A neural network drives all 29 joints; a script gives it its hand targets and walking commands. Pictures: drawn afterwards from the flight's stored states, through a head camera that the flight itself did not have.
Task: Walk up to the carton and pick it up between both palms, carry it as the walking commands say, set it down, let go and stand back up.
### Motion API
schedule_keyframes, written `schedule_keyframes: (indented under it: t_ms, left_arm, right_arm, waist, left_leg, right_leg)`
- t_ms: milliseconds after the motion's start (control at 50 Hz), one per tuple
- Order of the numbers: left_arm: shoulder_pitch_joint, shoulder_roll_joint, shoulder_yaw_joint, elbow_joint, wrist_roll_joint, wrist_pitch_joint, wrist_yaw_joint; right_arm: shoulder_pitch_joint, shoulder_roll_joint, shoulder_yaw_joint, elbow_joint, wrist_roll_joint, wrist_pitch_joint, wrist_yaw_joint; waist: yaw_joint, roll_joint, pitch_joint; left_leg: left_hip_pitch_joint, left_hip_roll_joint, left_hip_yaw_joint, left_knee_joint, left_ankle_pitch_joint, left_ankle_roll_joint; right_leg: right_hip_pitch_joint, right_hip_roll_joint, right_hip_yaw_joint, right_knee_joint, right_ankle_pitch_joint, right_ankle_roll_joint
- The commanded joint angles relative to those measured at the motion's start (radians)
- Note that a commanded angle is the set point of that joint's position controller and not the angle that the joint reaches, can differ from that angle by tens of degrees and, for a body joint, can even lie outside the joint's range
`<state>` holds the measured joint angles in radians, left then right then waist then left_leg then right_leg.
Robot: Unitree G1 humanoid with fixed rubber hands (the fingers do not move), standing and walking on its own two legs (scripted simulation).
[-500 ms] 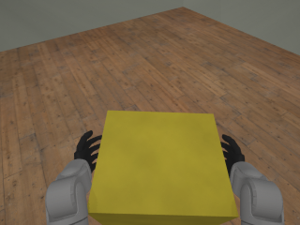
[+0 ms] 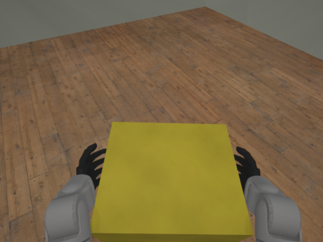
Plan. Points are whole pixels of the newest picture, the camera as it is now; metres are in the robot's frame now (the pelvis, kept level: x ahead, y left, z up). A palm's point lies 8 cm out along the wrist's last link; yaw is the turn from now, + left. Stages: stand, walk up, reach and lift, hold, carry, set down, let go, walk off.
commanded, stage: carry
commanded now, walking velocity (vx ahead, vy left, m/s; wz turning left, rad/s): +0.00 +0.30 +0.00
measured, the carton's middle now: (167, 190) +0.26 +0.01 +0.01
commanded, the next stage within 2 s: none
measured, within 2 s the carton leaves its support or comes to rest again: neither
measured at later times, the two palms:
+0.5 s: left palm out of the picture +0.17 +0.38 +0.06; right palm (158, 211) +0.19 +0.03 +0.07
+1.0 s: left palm out of the picture +0.13 +0.55 +0.08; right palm out of the picture +0.13 +0.19 +0.08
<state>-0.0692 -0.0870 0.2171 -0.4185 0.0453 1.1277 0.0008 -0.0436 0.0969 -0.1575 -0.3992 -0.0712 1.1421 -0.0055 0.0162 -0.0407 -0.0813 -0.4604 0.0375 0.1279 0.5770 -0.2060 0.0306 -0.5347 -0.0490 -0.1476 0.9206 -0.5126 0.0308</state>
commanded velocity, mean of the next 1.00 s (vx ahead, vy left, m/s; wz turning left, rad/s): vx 0.00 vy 0.30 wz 0.00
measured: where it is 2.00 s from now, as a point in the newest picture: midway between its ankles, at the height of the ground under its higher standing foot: outside the picture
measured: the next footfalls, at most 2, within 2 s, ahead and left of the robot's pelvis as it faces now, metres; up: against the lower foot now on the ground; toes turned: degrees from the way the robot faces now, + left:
right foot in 0.06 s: +0.04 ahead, -0.06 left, +0.00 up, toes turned -10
left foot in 0.38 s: +0.02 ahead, +0.32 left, +0.00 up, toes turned +7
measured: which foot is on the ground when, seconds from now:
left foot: down 0.00-0.06, up 0.08-0.36, down 0.38-0.66, up 0.68-0.96, down 0.98-1.00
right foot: up 0.00-0.04, down 0.06-0.38, up 0.40-0.62, down 0.64-0.98, up 1.00-1.00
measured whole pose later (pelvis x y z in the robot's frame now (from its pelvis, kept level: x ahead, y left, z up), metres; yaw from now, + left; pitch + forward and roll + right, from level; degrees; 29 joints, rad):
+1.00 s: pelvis -0.13 +0.37 -0.01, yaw +1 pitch +4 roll +2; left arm -0.06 -0.11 0.20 -0.42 0.10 1.13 0.00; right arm -0.08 0.03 -0.14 -0.36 -0.04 1.16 0.00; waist -0.03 -0.05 -0.11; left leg -0.42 0.06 0.06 0.56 -0.20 -0.03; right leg -0.46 -0.26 -0.05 0.64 -0.26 0.11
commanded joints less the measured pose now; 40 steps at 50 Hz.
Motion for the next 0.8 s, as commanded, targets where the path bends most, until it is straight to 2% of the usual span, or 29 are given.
schedule_keyframes:
  t_ms: [0,20,40,60,80,100,140,160,260,300,320,340,360,380,400,420,440,480,520,560,600,620,640,660,680,700,720,740,780]
  left_arm:
    - [-0.377,-0.749,-0.831,-0.041,-0.347,0.032,-0.205]
    - [-0.321,-0.722,-0.797,0.004,-0.320,0.037,-0.204]
    - [-0.324,-0.726,-0.789,0.018,-0.316,0.032,-0.205]
    - [-0.287,-0.749,-0.785,0.010,-0.314,0.023,-0.206]
    - [-0.339,-0.768,-0.801,-0.048,-0.341,0.009,-0.212]
    - [-0.361,-0.764,-0.795,-0.061,-0.341,0.002,-0.219]
    - [-0.420,-0.796,-0.801,-0.072,-0.348,0.004,-0.217]
    - [-0.439,-0.785,-0.770,-0.057,-0.352,0.004,-0.219]
    - [-0.318,-0.730,-0.768,-0.047,-0.315,0.023,-0.201]
    - [-0.340,-0.728,-0.784,-0.053,-0.318,0.037,-0.192]
    - [-0.325,-0.704,-0.788,-0.059,-0.303,0.038,-0.191]
    - [-0.320,-0.687,-0.780,-0.023,-0.280,0.049,-0.192]
    - [-0.346,-0.701,-0.810,-0.036,-0.283,0.047,-0.191]
    - [-0.381,-0.698,-0.809,-0.046,-0.283,0.042,-0.196]
    - [-0.415,-0.727,-0.825,-0.048,-0.315,0.039,-0.200]
    - [-0.497,-0.762,-0.861,-0.083,-0.358,0.029,-0.211]
    - [-0.505,-0.796,-0.862,-0.036,-0.369,0.029,-0.219]
    - [-0.593,-0.828,-0.902,-0.133,-0.443,0.027,-0.224]
    - [-0.561,-0.802,-0.896,-0.141,-0.411,0.023,-0.210]
    - [-0.487,-0.763,-0.871,-0.121,-0.379,0.024,-0.197]
    - [-0.395,-0.748,-0.847,-0.059,-0.359,0.029,-0.200]
    - [-0.357,-0.736,-0.822,-0.042,-0.342,0.026,-0.205]
    - [-0.300,-0.732,-0.792,0.009,-0.319,0.028,-0.206]
    - [-0.261,-0.729,-0.799,0.008,-0.318,0.021,-0.208]
    - [-0.219,-0.748,-0.778,0.007,-0.320,0.009,-0.218]
    - [-0.264,-0.767,-0.781,-0.002,-0.328,0.004,-0.223]
    - [-0.330,-0.778,-0.776,-0.037,-0.342,-0.005,-0.226]
    - [-0.381,-0.797,-0.785,-0.086,-0.349,-0.016,-0.221]
    - [-0.387,-0.761,-0.776,-0.120,-0.345,-0.008,-0.209]
  right_arm:
    - [-0.350,0.700,0.709,-0.099,0.287,-0.002,0.173]
    - [-0.301,0.682,0.714,-0.061,0.272,0.010,0.174]
    - [-0.349,0.689,0.724,-0.074,0.279,0.010,0.176]
    - [-0.404,0.698,0.736,-0.105,0.299,-0.007,0.178]
    - [-0.459,0.729,0.759,-0.145,0.323,-0.011,0.182]
    - [-0.506,0.751,0.783,-0.157,0.347,-0.013,0.187]
    - [-0.575,0.756,0.801,-0.211,0.373,-0.013,0.197]
    - [-0.584,0.767,0.802,-0.192,0.375,-0.014,0.188]
    - [-0.462,0.732,0.772,-0.168,0.365,0.001,0.182]
    - [-0.431,0.735,0.748,-0.112,0.362,0.018,0.186]
    - [-0.374,0.720,0.744,-0.073,0.349,0.020,0.188]
    - [-0.366,0.726,0.738,-0.023,0.349,0.023,0.190]
    - [-0.346,0.719,0.719,-0.007,0.332,0.017,0.199]
    - [-0.370,0.731,0.723,-0.019,0.339,0.009,0.204]
    - [-0.424,0.737,0.720,-0.051,0.338,0.009,0.203]
    - [-0.477,0.747,0.728,-0.083,0.339,-0.003,0.201]
    - [-0.495,0.767,0.711,-0.056,0.333,0.000,0.199]
    - [-0.492,0.781,0.699,-0.132,0.328,-0.025,0.178]
    - [-0.401,0.762,0.685,-0.120,0.310,-0.027,0.178]
    - [-0.382,0.728,0.696,-0.154,0.306,-0.026,0.176]
    - [-0.315,0.710,0.694,-0.067,0.284,-0.012,0.174]
    - [-0.309,0.701,0.720,-0.084,0.275,-0.009,0.168]
    - [-0.357,0.700,0.718,-0.098,0.288,-0.004,0.167]
    - [-0.363,0.689,0.735,-0.096,0.280,-0.007,0.169]
    - [-0.430,0.699,0.764,-0.175,0.309,-0.015,0.173]
    - [-0.506,0.737,0.787,-0.191,0.341,-0.020,0.176]
    - [-0.558,0.742,0.820,-0.245,0.369,-0.028,0.178]
    - [-0.582,0.761,0.818,-0.272,0.378,-0.034,0.182]
    - [-0.543,0.767,0.821,-0.254,0.387,-0.029,0.176]
  waist:
    - [-0.003,0.159,-0.313]
    - [0.007,0.018,-0.317]
    - [-0.003,-0.286,-0.304]
    - [-0.020,-0.188,-0.288]
    - [-0.001,-0.165,-0.261]
    - [0.002,-0.175,-0.189]
    - [-0.011,-0.164,-0.130]
    - [-0.013,-0.225,-0.123]
    - [-0.007,-0.259,-0.236]
    - [-0.012,-0.211,-0.269]
    - [-0.018,-0.184,-0.293]
    - [-0.023,-0.060,-0.283]
    - [-0.031,0.244,-0.277]
    - [-0.030,0.397,-0.203]
    - [-0.046,0.312,-0.233]
    - [-0.048,0.259,-0.251]
    - [-0.043,0.228,-0.178]
    - [-0.034,0.326,-0.190]
    - [-0.037,0.383,-0.251]
    - [-0.033,0.318,-0.314]
    - [-0.007,0.214,-0.353]
    - [0.007,-0.049,-0.323]
    - [-0.008,-0.261,-0.318]
    - [-0.017,-0.215,-0.258]
    - [0.003,-0.228,-0.259]
    - [-0.001,-0.188,-0.225]
    - [-0.006,-0.233,-0.212]
    - [-0.006,-0.211,-0.214]
    - [-0.014,-0.261,-0.204]
  left_leg:
    - [0.076,0.142,-0.067,-0.041,0.180,0.061]
    - [-0.077,0.076,-0.029,0.072,0.061,0.031]
    - [-0.282,0.024,-0.045,0.297,-0.291,-0.010]
    - [-0.319,0.049,-0.155,0.454,-0.301,-0.023]
    - [-0.328,0.064,-0.205,0.498,-0.244,-0.022]
    - [-0.324,0.057,-0.202,0.493,-0.209,-0.035]
    - [-0.226,0.057,-0.181,0.463,-0.146,-0.061]
    - [-0.223,0.027,-0.147,0.438,-0.110,-0.070]
    - [-0.008,-0.018,-0.025,0.153,-0.220,-0.075]
    - [0.083,-0.048,0.031,-0.027,-0.157,-0.072]
    - [0.169,-0.034,0.015,-0.138,-0.148,-0.046]
    - [0.248,0.029,-0.043,-0.231,-0.074,-0.027]
    - [0.326,0.246,-0.296,-0.274,0.227,0.038]
    - [0.355,0.346,-0.449,-0.242,0.417,0.125]
    - [0.344,0.324,-0.290,-0.189,0.414,0.179]
    - [0.241,0.244,-0.178,-0.192,0.251,0.169]
    - [0.205,0.211,-0.162,-0.200,0.167,0.141]
    - [0.154,0.163,-0.090,-0.170,0.207,0.107]
    - [0.208,0.169,-0.110,-0.177,0.080,0.117]
    - [0.257,0.170,-0.122,-0.131,0.211,0.123]
    - [0.122,0.156,-0.106,-0.047,0.218,0.077]
    - [-0.065,0.105,-0.081,0.067,0.133,0.034]
    - [-0.267,0.028,-0.056,0.291,-0.296,-0.018]
    - [-0.352,0.052,-0.143,0.415,-0.311,-0.022]
    - [-0.361,0.063,-0.197,0.467,-0.252,-0.016]
    - [-0.340,0.061,-0.201,0.478,-0.202,-0.032]
    - [-0.297,0.035,-0.172,0.476,-0.170,-0.048]
    - [-0.248,0.015,-0.158,0.445,-0.126,-0.056]
    - [-0.200,0.000,-0.104,0.377,-0.106,-0.066]
  right_leg:
    - [0.340,-0.085,0.113,-0.451,0.309,-0.050]
    - [0.461,-0.229,0.304,-0.537,0.336,-0.104]
    - [0.528,-0.494,0.587,-0.591,0.537,-0.195]
    - [0.508,-0.560,0.600,-0.598,0.646,-0.226]
    - [0.491,-0.531,0.510,-0.581,0.617,-0.252]
    - [0.417,-0.436,0.416,-0.581,0.545,-0.216]
    - [0.253,-0.355,0.274,-0.605,0.371,-0.155]
    - [0.236,-0.318,0.206,-0.633,0.255,-0.131]
    - [0.253,-0.295,0.111,-0.552,0.467,-0.110]
    - [0.268,-0.293,0.117,-0.495,0.476,-0.079]
    - [0.253,-0.230,0.067,-0.408,0.413,-0.049]
    - [0.214,-0.214,0.061,-0.317,0.412,-0.019]
    - [0.018,-0.109,0.014,-0.117,0.153,0.031]
    - [-0.191,0.014,-0.046,0.109,-0.191,0.050]
    - [-0.184,-0.031,0.027,0.258,-0.208,0.034]
    - [-0.098,-0.033,0.048,0.246,-0.131,0.020]
    - [-0.100,-0.013,0.042,0.207,-0.057,0.016]
    - [-0.028,-0.016,0.016,0.043,-0.014,-0.006]
    - [0.004,0.004,-0.006,-0.007,0.007,-0.007]
    - [0.109,0.009,0.001,-0.200,0.086,-0.024]
    - [0.343,-0.088,0.122,-0.465,0.287,-0.051]
    - [0.475,-0.251,0.313,-0.567,0.337,-0.095]
    - [0.548,-0.541,0.650,-0.607,0.618,-0.207]
    - [0.545,-0.588,0.600,-0.592,0.745,-0.238]
    - [0.559,-0.540,0.528,-0.555,0.787,-0.263]
    - [0.506,-0.443,0.400,-0.542,0.757,-0.215]
    - [0.448,-0.368,0.316,-0.522,0.736,-0.163]
    - [0.401,-0.321,0.212,-0.535,0.657,-0.149]
    - [0.364,-0.292,0.129,-0.540,0.580,-0.124]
